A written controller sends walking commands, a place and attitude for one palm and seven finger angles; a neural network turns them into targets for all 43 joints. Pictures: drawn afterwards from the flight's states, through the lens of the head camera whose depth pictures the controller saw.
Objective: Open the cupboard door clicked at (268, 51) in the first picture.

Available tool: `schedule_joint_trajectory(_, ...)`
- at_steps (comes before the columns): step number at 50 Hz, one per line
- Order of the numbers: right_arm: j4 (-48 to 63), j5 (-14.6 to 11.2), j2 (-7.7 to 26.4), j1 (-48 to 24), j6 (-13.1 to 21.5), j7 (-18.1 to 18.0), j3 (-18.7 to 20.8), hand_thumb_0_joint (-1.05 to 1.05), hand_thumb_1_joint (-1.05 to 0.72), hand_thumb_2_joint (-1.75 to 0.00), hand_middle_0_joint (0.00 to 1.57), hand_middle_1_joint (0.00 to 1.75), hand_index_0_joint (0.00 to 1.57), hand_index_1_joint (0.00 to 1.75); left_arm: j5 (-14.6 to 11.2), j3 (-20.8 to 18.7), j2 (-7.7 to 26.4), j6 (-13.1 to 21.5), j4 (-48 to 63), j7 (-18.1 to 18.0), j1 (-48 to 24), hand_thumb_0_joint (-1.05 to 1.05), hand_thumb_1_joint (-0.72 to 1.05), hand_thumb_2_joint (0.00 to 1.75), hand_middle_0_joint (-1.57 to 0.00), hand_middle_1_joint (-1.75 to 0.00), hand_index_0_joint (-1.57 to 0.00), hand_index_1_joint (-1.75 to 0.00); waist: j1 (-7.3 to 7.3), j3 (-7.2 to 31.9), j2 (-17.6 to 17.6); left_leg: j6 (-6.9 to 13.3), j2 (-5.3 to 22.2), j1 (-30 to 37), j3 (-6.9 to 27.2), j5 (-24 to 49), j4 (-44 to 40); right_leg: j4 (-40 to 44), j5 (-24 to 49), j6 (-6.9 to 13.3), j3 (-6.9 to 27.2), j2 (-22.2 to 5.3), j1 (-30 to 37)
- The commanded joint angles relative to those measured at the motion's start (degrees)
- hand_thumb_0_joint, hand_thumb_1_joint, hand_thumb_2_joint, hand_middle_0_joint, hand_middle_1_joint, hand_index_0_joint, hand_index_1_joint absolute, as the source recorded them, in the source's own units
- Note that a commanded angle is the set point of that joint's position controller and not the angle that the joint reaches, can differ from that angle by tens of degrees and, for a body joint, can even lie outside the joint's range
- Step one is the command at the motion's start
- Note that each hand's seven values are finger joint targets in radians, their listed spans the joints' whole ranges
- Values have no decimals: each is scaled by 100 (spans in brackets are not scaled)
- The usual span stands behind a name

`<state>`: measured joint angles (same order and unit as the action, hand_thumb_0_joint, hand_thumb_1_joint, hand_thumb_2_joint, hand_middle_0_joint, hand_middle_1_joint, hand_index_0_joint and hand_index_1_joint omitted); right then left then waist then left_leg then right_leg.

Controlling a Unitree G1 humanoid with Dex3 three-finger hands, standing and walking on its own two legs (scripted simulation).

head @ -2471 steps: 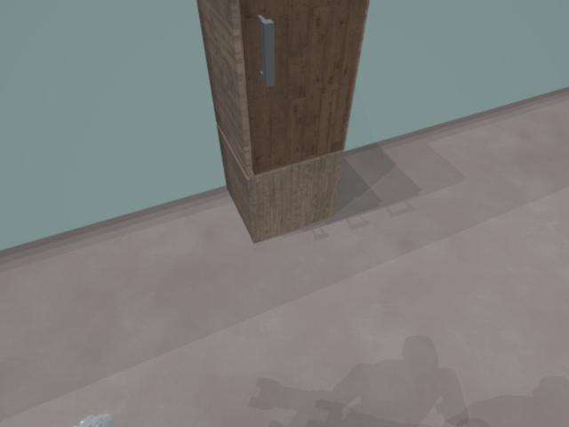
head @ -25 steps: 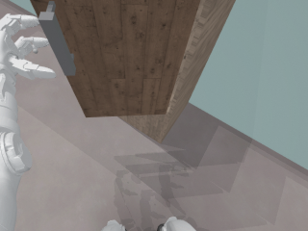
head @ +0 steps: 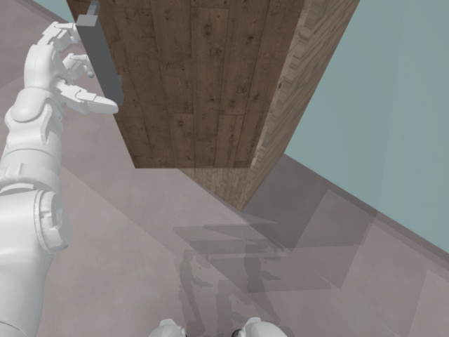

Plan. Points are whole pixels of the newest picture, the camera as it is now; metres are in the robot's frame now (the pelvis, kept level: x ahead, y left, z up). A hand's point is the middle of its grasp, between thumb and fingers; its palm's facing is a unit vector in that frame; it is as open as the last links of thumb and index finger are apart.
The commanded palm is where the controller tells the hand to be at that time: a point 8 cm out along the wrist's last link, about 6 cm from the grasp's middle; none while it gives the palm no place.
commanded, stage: slide the fingers in behind the handle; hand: left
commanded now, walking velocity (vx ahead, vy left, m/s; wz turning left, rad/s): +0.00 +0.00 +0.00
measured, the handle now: (106, 57) +0.57 +0.16 +0.13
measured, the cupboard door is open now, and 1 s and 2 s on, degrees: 38 37 40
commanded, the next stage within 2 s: close the thumb around the handle in 0.80 s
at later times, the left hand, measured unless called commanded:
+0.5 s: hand (107, 71) +0.53 +0.16 +0.13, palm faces -0.03 -1.00 +0.01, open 13.9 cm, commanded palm +0.51 +0.20 +0.13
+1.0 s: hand (114, 71) +0.53 +0.14 +0.13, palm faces -0.04 -1.00 +0.00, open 13.8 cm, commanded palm +0.51 +0.20 +0.13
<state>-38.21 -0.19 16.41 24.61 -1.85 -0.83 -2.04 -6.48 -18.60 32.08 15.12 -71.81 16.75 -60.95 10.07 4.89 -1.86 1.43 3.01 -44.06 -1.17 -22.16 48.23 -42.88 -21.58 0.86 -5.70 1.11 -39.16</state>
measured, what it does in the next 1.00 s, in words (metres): stands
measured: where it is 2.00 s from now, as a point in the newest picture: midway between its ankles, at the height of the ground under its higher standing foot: outside the picture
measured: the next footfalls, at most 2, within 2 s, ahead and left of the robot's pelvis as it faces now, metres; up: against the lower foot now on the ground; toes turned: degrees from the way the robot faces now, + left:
none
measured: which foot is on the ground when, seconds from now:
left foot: down 0.00-1.00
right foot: down 0.00-1.00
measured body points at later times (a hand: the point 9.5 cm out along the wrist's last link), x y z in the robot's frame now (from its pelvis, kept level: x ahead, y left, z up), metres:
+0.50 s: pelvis +0.00 -0.01 +0.00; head +0.11 +0.00 +0.44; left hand +0.53 +0.21 +0.13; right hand -0.04 -0.27 -0.11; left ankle +0.00 +0.10 -0.70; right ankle -0.02 -0.12 -0.70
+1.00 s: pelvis +0.00 -0.01 +0.00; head +0.11 +0.00 +0.44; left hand +0.53 +0.20 +0.13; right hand -0.02 -0.27 -0.11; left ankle +0.00 +0.10 -0.70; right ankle -0.02 -0.12 -0.70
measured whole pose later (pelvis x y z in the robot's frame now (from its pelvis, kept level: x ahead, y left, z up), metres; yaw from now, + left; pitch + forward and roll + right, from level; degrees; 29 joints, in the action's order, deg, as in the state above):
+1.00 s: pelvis +0.00 -0.01 +0.00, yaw -1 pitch +17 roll -2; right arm -37.2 -0.2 15.9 25.2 -1.9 -0.3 -1.9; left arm -4.8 -21.3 29.4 16.5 -71.3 12.7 -58.9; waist 10.9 4.9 -2.5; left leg 0.9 3.5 -41.6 -2.6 -21.8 46.2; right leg -42.4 -21.5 1.3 -4.1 1.6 -38.2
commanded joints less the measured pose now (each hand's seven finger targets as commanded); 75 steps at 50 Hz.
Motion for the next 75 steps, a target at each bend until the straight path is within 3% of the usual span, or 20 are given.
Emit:
schedule_joint_trajectory(1,184,48,1023,1096,144,-77,381,0,-90,-90,20,30,20,30,10,-309,1234,426,1403,-165,-3144,0,-50,30,-30,-120,-30,-120,227,2671,-832,22,-104,2636,517,2512,-294,327,1974,2,315,228,158)
schedule_joint_trajectory(6,230,34,985,1037,150,-16,395,0,-90,-90,20,30,20,30,118,-165,1038,520,1417,-270,-2886,0,-50,30,-30,-120,-30,-120,213,2699,-791,29,-129,2583,426,2545,-255,330,2170,-14,350,236,283)
schedule_joint_trajectory(8,232,18,1012,1061,128,-30,380,0,-90,-90,20,30,20,30,69,-284,1164,409,1139,-239,-2847,0,-50,30,-30,-120,-30,-120,261,2414,-427,71,-140,2227,374,2188,-315,396,2081,-34,367,243,431)
schedule_joint_trajectory(11,254,16,1000,1067,128,-61,366,0,-90,-90,20,30,20,30,89,-305,1247,430,1267,-241,-2992,0,-50,30,-30,-120,-30,-120,234,2494,-635,69,-157,2262,365,2249,-332,372,2144,-26,376,222,457)
schedule_joint_trajectory(14,253,28,953,1098,151,-41,384,0,-90,-90,20,30,20,30,47,-24,785,473,1330,-235,-2916,0,-50,30,-30,-120,-30,-120,295,2503,-633,75,-152,2454,378,2366,-321,391,2151,-16,347,240,353)
schedule_joint_trajectory(18,208,31,993,1124,144,-33,399,0,-90,-90,20,30,20,30,-22,-217,933,402,1204,-253,-2861,0,-50,30,-30,-120,-30,-120,250,2458,-465,75,-156,2273,353,2212,-372,437,2129,-31,370,242,485)
schedule_joint_trajectory(20,204,38,963,1097,153,-28,396,0,-90,-90,20,30,20,30,20,-118,834,434,1299,-300,-2970,0,-50,30,-30,-120,-30,-120,273,2469,-651,75,-166,2334,334,2216,-348,429,2126,-33,383,229,385)
schedule_joint_trajectory(22,170,40,998,1157,149,-34,394,0,-90,-90,20,30,20,30,109,-262,1099,427,1150,-374,-2953,0,-50,30,-30,-120,-30,-120,282,2303,-391,86,-157,2103,360,2017,-371,441,1972,-41,381,227,407)
schedule_joint_trajectory(25,184,50,957,1151,165,-20,413,0,-90,-90,20,30,20,30,148,-107,886,498,1320,-392,-3008,0,-50,30,-30,-120,-30,-120,246,2571,-739,63,-167,2421,374,2274,-338,390,2086,-19,374,229,349)
schedule_joint_trajectory(29,165,64,947,1177,170,-3,442,0,-90,-90,20,30,20,30,55,65,530,527,1454,-375,-3040,0,-50,30,-30,-120,-30,-120,294,2671,-695,47,-137,2712,441,2564,-309,362,2146,6,313,253,236)
schedule_joint_trajectory(34,216,57,987,1141,133,-25,406,0,-90,-90,20,30,20,30,68,-470,1184,475,1357,-479,-2804,0,-50,30,-30,-120,-30,-120,137,2560,-430,89,-188,2246,316,2428,-365,382,2375,-22,386,228,688)
schedule_joint_trajectory(37,276,39,940,1070,114,-8,409,0,-90,-90,20,30,20,30,177,-283,1002,504,1330,-508,-2613,0,-50,30,-30,-120,-30,-120,142,2458,-404,77,-192,2208,284,2392,-378,388,2412,-36,393,226,688)
schedule_joint_trajectory(45,318,27,961,1044,103,-44,411,0,-90,-90,20,30,20,30,110,-432,1165,561,1413,-444,-2625,0,-50,30,-30,-120,-30,-120,130,2617,-449,84,-196,2269,253,2376,-397,396,2486,-38,428,213,802)
schedule_joint_trajectory(48,317,14,960,1024,95,-51,401,0,-90,-90,20,30,20,30,95,-368,1100,479,1212,-402,-2536,0,-33,37,-31,-122,-31,-122,170,2354,-268,105,-210,2015,193,2187,-422,459,2465,-66,461,212,863)
schedule_joint_trajectory(52,345,27,967,1055,90,-66,407,0,-90,-90,20,30,20,30,99,-511,1290,525,1401,-365,-2537,0,-11,47,-33,-124,-33,-124,96,2663,-449,93,-215,2178,210,2399,-407,406,2628,-50,456,205,964)
schedule_joint_trajectory(58,298,18,965,1033,62,-49,420,0,-90,-90,20,30,20,30,15,-292,960,483,1316,-312,-2494,0,23,61,-35,-128,-35,-128,156,2426,-402,83,-193,2237,241,2338,-420,462,2453,-46,420,229,762)
schedule_joint_trajectory(59,299,22,986,1055,62,-71,421,0,-90,-90,20,30,20,30,11,-447,1153,510,1396,-327,-2526,0,28,64,-36,-128,-36,-128,126,2519,-492,93,-192,2299,240,2447,-400,428,2523,-27,420,222,799)
schedule_joint_trajectory(62,288,24,962,1031,64,-65,418,0,-90,-90,20,30,20,30,41,-270,979,501,1423,-342,-2631,0,45,71,-37,-130,-37,-130,169,2486,-484,77,-189,2312,267,2373,-422,447,2432,-46,418,220,709)
schedule_joint_trajectory(70,311,30,982,1017,59,-66,415,0,-90,-90,20,30,20,30,80,-430,1223,562,1529,-345,-2567,0,90,90,-40,-135,-40,-135,106,2573,-541,69,-186,2316,260,2475,-429,401,2528,-39,416,213,797)
schedule_joint_trajectory(75,304,26,966,1007,55,-65,421,0,-90,-90,20,30,20,30,24,-395,1065,532,1415,-354,-2543,0,90,90,-40,-135,-40,-135,129,2430,-550,54,-162,2385,282,2489,-424,414,2404,-34,383,232,615)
